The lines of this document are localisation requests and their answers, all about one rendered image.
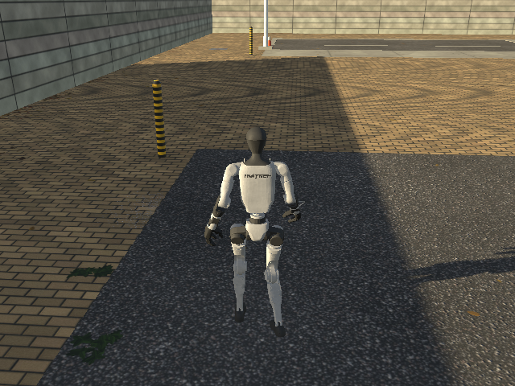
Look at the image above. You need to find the left robot forearm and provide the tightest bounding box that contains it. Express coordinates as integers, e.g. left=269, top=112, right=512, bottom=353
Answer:
left=207, top=195, right=225, bottom=230

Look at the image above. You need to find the left robot foot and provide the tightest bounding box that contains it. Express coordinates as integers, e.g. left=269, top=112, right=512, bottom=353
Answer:
left=235, top=302, right=246, bottom=322

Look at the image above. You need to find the right robot hand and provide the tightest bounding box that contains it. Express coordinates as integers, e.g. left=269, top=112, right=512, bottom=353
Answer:
left=282, top=210, right=301, bottom=223

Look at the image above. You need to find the right robot forearm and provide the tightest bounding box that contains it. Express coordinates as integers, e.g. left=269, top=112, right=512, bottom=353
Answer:
left=288, top=192, right=300, bottom=215

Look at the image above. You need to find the robot left shin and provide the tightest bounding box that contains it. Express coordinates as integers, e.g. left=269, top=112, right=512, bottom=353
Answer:
left=233, top=261, right=245, bottom=311

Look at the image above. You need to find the left robot hand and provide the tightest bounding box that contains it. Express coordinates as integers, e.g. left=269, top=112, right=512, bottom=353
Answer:
left=204, top=226, right=223, bottom=246

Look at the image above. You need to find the robot left upper arm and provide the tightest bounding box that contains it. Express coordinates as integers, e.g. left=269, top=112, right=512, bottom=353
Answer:
left=218, top=162, right=241, bottom=208

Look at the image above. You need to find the robot right upper arm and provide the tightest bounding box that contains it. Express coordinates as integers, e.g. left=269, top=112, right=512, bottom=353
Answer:
left=274, top=162, right=296, bottom=204

